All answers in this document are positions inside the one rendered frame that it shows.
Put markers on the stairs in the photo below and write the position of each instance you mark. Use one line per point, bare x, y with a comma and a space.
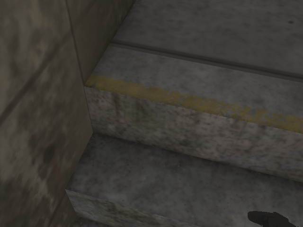
151, 164

